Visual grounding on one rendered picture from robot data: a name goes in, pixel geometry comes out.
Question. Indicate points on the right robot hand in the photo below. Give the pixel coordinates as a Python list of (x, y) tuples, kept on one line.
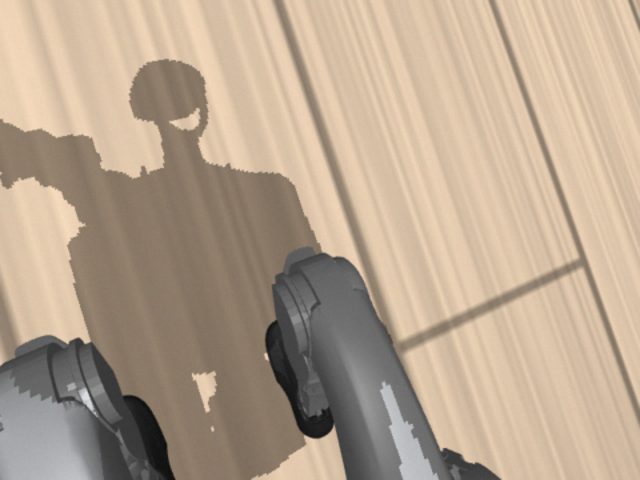
[(461, 470)]

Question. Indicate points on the left robot foot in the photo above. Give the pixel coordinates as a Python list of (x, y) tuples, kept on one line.
[(152, 436)]

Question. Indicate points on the right robot foot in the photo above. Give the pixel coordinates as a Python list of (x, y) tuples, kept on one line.
[(313, 427)]

